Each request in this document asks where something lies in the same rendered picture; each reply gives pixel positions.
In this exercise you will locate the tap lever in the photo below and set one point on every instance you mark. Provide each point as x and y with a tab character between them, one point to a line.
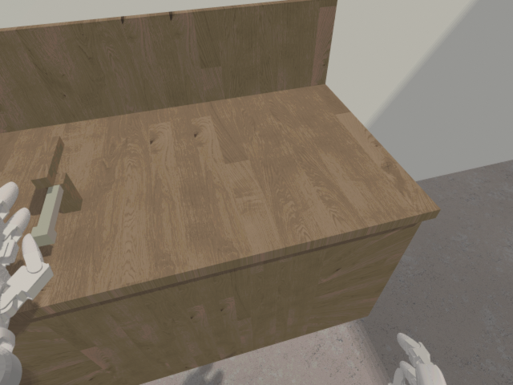
44	233

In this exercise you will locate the robot left forearm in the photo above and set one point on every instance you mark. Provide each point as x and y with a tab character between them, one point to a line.
10	366

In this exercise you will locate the robot right hand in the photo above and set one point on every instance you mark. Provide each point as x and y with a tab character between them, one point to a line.
426	373

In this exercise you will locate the robot left hand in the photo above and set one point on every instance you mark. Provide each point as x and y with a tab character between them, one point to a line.
28	280

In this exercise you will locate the counter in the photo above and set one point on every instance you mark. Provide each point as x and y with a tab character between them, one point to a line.
218	197

